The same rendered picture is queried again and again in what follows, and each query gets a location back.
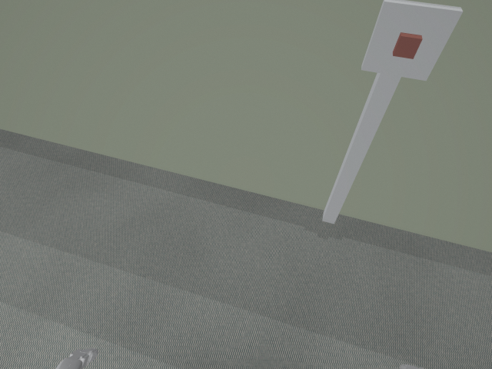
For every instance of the robot left hand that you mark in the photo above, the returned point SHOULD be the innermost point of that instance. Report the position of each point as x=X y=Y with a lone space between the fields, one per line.
x=79 y=359

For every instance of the button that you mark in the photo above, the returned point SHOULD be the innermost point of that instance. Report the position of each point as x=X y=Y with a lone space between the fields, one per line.
x=407 y=45

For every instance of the panel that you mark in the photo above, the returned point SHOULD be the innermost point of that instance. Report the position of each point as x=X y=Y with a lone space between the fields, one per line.
x=435 y=23

